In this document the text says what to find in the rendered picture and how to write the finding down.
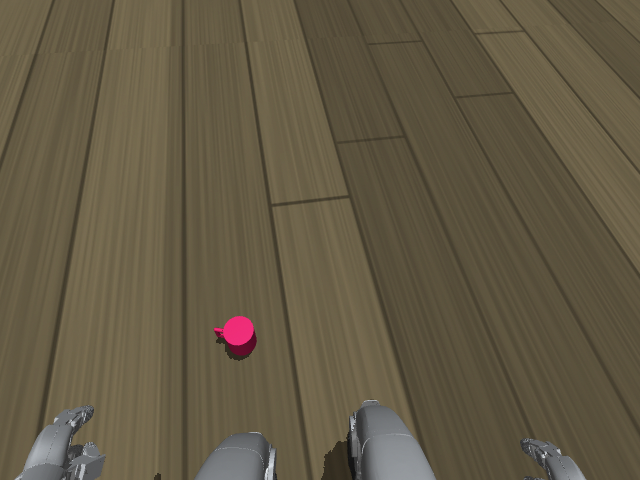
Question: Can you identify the right robot hand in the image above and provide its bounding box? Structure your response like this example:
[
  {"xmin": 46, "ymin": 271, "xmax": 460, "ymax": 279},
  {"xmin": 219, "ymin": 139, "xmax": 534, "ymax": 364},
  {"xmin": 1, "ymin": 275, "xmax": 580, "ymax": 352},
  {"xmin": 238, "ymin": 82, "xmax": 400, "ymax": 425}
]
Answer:
[{"xmin": 520, "ymin": 438, "xmax": 586, "ymax": 480}]

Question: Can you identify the left robot arm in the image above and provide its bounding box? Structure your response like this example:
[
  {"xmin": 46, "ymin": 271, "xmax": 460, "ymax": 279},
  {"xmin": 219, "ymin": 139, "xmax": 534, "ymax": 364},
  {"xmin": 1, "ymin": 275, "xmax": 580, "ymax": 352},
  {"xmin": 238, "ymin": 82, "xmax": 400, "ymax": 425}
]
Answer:
[{"xmin": 14, "ymin": 464, "xmax": 67, "ymax": 480}]

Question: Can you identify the left robot hand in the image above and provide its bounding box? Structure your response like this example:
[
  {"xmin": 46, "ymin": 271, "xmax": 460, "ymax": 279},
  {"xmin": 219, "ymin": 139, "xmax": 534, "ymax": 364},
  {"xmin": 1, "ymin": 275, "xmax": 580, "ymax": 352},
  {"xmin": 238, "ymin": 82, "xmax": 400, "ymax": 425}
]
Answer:
[{"xmin": 23, "ymin": 405, "xmax": 106, "ymax": 480}]

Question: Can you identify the mug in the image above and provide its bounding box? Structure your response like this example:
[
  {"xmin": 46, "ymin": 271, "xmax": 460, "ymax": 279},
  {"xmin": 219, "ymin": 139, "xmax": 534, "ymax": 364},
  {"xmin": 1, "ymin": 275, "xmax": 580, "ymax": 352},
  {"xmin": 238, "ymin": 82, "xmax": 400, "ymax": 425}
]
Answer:
[{"xmin": 214, "ymin": 316, "xmax": 257, "ymax": 356}]

